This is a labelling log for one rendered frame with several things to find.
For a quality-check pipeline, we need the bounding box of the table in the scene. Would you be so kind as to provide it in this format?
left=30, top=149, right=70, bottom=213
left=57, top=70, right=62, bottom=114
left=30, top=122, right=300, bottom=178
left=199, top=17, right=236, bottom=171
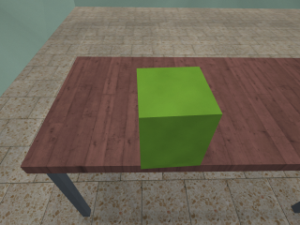
left=21, top=56, right=300, bottom=218

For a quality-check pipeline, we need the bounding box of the carton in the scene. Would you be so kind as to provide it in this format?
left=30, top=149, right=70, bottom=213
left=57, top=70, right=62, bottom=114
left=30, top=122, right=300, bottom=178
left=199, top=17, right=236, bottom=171
left=136, top=67, right=222, bottom=169

